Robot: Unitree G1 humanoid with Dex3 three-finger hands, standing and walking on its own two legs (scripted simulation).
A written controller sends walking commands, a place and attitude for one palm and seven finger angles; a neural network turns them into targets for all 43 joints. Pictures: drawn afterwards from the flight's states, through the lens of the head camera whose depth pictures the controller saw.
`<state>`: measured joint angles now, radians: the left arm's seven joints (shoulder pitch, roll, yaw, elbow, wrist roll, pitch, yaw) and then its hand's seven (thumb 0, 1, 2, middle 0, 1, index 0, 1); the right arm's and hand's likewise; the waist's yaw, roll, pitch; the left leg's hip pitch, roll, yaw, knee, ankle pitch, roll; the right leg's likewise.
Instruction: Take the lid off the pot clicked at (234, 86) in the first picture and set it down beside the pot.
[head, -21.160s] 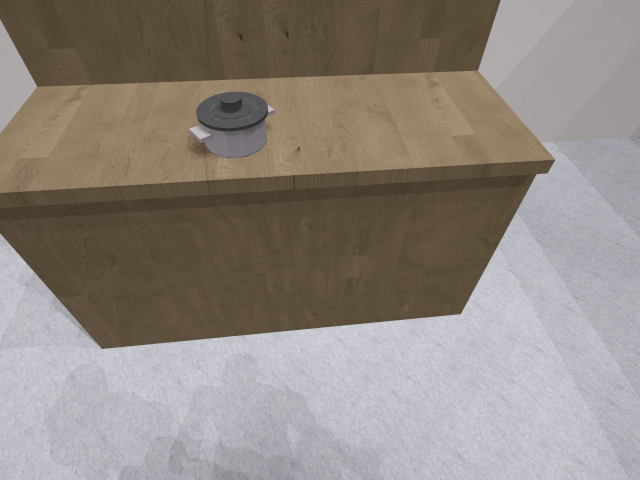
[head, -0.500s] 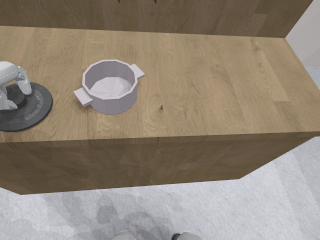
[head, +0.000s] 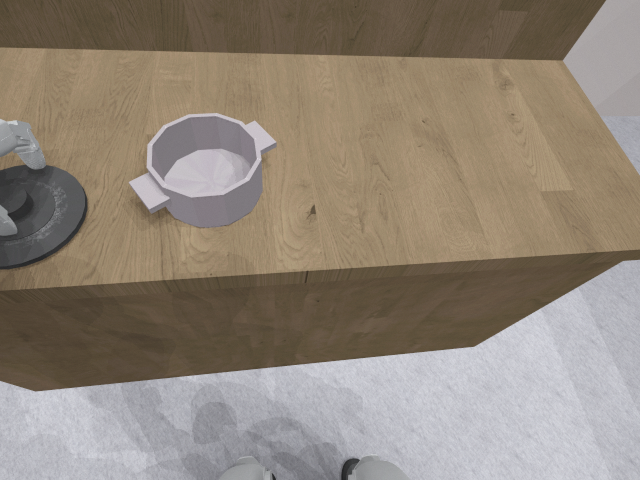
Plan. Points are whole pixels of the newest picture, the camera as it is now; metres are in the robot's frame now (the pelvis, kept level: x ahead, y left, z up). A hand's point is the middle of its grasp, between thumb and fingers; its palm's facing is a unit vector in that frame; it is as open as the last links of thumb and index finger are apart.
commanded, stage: open the fingers wide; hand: left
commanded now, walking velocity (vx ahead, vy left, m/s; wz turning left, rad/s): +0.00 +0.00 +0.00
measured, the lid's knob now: (9, 203) +0.47 +0.36 +0.02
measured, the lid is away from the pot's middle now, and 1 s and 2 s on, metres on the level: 0.24 0.24 0.24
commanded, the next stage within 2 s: raise the empty hand in 0.08 s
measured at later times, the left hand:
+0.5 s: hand out of the picture +0.45 +0.37 +0.09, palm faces -0.45 -0.13 -0.88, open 10.9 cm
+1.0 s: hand out of the picture +0.46 +0.37 +0.14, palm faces -0.41 -0.12 -0.90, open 10.9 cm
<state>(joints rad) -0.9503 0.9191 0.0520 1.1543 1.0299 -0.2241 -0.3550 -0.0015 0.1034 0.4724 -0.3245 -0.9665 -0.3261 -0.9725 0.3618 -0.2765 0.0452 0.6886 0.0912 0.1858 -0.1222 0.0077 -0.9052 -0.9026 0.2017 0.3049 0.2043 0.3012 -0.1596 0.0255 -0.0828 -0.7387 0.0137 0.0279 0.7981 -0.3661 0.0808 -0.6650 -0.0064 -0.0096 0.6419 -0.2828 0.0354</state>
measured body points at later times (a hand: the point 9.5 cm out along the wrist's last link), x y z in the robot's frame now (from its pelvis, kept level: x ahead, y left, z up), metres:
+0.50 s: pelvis +0.00 +0.00 +0.00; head +0.10 +0.04 +0.44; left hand +0.47 +0.37 +0.14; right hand +0.02 -0.28 -0.10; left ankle +0.00 +0.06 -0.71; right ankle +0.01 -0.17 -0.71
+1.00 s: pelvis +0.01 +0.01 +0.01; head +0.09 +0.04 +0.46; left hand +0.48 +0.37 +0.19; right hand +0.02 -0.26 -0.10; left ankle +0.00 +0.06 -0.71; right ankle +0.01 -0.17 -0.71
